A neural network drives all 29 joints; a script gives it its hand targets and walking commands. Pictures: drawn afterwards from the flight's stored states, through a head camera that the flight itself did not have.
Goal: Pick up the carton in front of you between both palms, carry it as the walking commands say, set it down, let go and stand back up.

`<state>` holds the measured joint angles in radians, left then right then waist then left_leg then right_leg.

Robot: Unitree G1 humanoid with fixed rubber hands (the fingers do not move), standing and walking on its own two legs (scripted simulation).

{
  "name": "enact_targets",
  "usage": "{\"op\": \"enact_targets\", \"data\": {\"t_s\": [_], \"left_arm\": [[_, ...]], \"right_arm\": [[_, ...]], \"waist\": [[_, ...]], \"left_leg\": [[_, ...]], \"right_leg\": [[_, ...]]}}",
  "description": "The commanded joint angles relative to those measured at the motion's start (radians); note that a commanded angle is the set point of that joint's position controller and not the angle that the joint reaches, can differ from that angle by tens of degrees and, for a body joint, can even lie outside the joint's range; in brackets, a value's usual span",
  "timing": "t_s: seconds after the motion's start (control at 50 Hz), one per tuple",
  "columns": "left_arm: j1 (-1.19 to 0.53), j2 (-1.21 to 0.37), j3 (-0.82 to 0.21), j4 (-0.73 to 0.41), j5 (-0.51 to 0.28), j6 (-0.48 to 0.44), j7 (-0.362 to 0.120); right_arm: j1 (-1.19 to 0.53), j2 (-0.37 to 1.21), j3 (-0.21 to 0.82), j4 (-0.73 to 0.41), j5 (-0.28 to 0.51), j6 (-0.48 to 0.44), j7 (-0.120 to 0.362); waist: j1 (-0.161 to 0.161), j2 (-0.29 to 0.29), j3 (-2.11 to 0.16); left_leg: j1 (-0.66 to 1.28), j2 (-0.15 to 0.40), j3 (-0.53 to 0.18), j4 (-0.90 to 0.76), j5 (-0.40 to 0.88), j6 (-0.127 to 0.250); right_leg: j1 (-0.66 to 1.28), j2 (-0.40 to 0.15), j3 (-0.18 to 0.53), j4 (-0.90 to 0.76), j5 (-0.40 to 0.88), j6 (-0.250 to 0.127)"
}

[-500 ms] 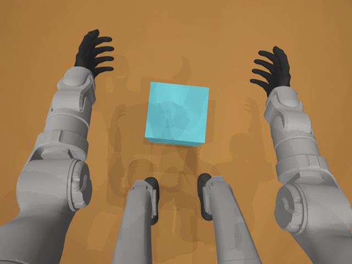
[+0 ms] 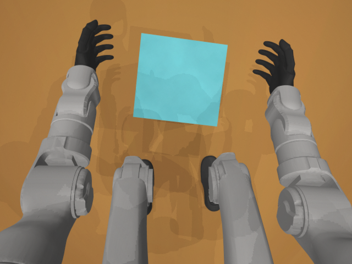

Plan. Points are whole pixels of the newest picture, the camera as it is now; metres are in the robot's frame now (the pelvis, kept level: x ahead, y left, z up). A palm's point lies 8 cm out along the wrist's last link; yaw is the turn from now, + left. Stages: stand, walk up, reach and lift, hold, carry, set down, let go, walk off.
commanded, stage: reach and lift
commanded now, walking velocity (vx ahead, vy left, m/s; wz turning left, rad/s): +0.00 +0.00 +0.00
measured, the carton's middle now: (177, 87) +0.47 +0.00 -0.38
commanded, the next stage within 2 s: none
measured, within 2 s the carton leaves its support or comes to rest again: leaves its support in 1.24 s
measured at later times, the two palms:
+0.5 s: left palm (112, 76) +0.49 +0.18 -0.32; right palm (251, 87) +0.46 -0.20 -0.31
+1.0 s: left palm (124, 73) +0.49 +0.15 -0.31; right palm (237, 82) +0.47 -0.15 -0.30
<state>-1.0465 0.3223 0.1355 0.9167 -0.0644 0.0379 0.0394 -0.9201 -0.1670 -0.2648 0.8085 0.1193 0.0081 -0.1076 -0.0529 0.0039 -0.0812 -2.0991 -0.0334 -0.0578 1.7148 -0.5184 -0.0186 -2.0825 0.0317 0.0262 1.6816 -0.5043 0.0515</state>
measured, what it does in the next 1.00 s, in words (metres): lowers itself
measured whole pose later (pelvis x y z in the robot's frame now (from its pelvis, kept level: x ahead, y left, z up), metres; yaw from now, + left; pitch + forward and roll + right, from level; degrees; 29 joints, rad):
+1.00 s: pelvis -0.04 +0.00 -0.12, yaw -1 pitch +40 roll -2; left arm -1.41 0.34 -0.04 1.21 -0.20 -0.03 0.11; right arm -1.34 -0.21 -0.09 1.13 0.27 -0.04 -0.18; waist -0.05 -0.04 0.27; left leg -2.31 -0.02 -0.05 2.15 -0.54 -0.02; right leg -2.30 0.06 0.03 2.11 -0.51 0.07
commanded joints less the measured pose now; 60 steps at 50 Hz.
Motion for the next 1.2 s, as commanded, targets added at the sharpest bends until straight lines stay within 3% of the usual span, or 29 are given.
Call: {"op": "enact_targets", "data": {"t_s": [0.0, 0.14, 0.22, 0.32, 0.4, 0.46, 0.5, 0.6, 0.7, 0.88, 0.94, 1.0, 1.08, 1.12, 1.18], "left_arm": [[-0.267, 0.141, -0.023, -0.169, -0.051, -0.013, 0.010], [-0.391, 0.173, -0.048, -0.032, -0.092, 0.015, 0.015], [-0.473, 0.191, -0.067, 0.089, -0.106, 0.002, 0.016], [-0.556, 0.219, -0.101, 0.185, -0.132, -0.030, 0.021], [-0.603, 0.246, -0.132, 0.169, -0.166, -0.055, 0.030], [-0.629, 0.247, -0.150, 0.141, -0.174, -0.069, 0.036], [-0.626, 0.246, -0.142, 0.130, -0.163, -0.071, 0.036], [-0.564, 0.199, -0.153, 0.106, -0.161, -0.064, 0.039], [-0.519, 0.148, -0.146, 0.172, -0.149, -0.059, 0.031], [-0.598, 0.042, -0.196, 0.180, -0.157, -0.078, 0.040], [-0.618, 0.039, -0.170, 0.198, -0.119, -0.085, 0.054], [-0.718, -0.233, -0.257, 0.187, -0.128, -0.084, 0.019], [-0.867, -0.665, -0.302, 0.175, -0.090, -0.047, -0.083], [-0.868, -0.763, -0.283, 0.152, -0.070, -0.030, -0.117], [-0.881, -0.872, -0.288, 0.085, -0.079, -0.014, -0.142]], "right_arm": [[-0.181, -0.142, 0.032, -0.161, 0.051, -0.008, -0.021], [-0.331, -0.146, 0.053, -0.058, 0.074, 0.031, -0.044], [-0.420, -0.160, 0.056, 0.050, 0.070, 0.022, -0.048], [-0.509, -0.187, 0.076, 0.155, 0.090, -0.009, -0.050], [-0.556, -0.205, 0.115, 0.159, 0.133, -0.037, -0.055], [-0.572, -0.138, 0.185, 0.169, 0.209, -0.040, -0.046], [-0.569, -0.136, 0.196, 0.176, 0.219, -0.038, -0.040], [-0.480, -0.149, 0.177, 0.179, 0.201, -0.043, -0.053], [-0.459, -0.138, 0.131, 0.218, 0.145, -0.048, -0.051], [-0.569, -0.005, 0.204, 0.192, 0.172, -0.065, -0.047], [-0.579, 0.027, 0.188, 0.227, 0.152, -0.067, -0.055], [-0.686, 0.247, 0.242, 0.223, 0.136, -0.069, -0.024], [-0.899, 0.641, 0.269, 0.196, 0.068, -0.029, 0.086], [-0.940, 0.739, 0.262, 0.158, 0.038, -0.005, 0.124], [-0.963, 0.847, 0.296, 0.096, 0.055, 0.017, 0.154]], "waist": [[-0.008, 0.109, -1.190], [-0.005, 0.066, -0.936], [-0.010, 0.051, -0.808], [-0.011, 0.052, -0.758], [-0.004, 0.058, -0.842], [0.042, 0.070, -0.836], [0.053, 0.078, -0.821], [0.029, 0.101, -0.886], [0.004, 0.085, -0.730], [0.032, 0.054, -0.729], [0.047, 0.048, -0.726], [0.035, 0.058, -0.742], [0.036, 0.067, -0.717], [0.041, 0.050, -0.709], [0.044, 0.038, -0.795]], "left_leg": [[0.759, -0.024, 0.064, -0.002, 0.530, -0.017], [0.501, -0.001, 0.075, 0.075, 0.164, -0.011], [0.400, 0.016, 0.063, 0.124, 0.073, -0.004], [0.355, 0.030, 0.051, 0.192, 0.085, -0.002], [0.406, 0.033, 0.055, 0.245, 0.164, -0.003], [0.432, 0.032, 0.065, 0.263, 0.196, 0.005], [0.448, 0.031, 0.062, 0.279, 0.239, 0.008], [0.536, 0.022, 0.059, 0.296, 0.321, 0.003], [0.429, 0.018, 0.038, 0.275, 0.249, -0.002], [0.386, 0.003, 0.043, 0.246, 0.211, 0.008], [0.383, -0.004, 0.048, 0.242, 0.201, 0.010], [0.388, -0.020, 0.044, 0.244, 0.206, 0.017], [0.339, -0.053, 0.053, 0.265, 0.185, 0.020], [0.314, -0.066, 0.067, 0.272, 0.184, 0.022], [0.359, -0.079, 0.092, 0.290, 0.257, 0.023]], "right_leg": [[0.506, 0.040, -0.110, 0.007, 0.474, 0.030], [0.413, 0.010, -0.107, 0.098, 0.188, 0.023], [0.368, -0.002, -0.092, 0.150, 0.116, 0.019], [0.352, -0.010, -0.076, 0.224, 0.134, 0.016], [0.395, -0.011, -0.075, 0.275, 0.211, 0.017], [0.373, -0.001, -0.074, 0.297, 0.232, 0.017], [0.364, 0.007, -0.071, 0.314, 0.260, 0.019], [0.354, 0.021, -0.092, 0.325, 0.309, 0.020], [0.251, 0.016, -0.095, 0.316, 0.242, 0.019], [0.292, 0.025, -0.084, 0.300, 0.222, 0.018], [0.306, 0.038, -0.080, 0.295, 0.209, 0.018], [0.301, 0.059, -0.084, 0.295, 0.213, 0.013], [0.265, 0.095, -0.092, 0.325, 0.186, 0.009], [0.252, 0.107, -0.103, 0.336, 0.181, 0.008], [0.292, 0.125, -0.115, 0.350, 0.247, 0.007]]}}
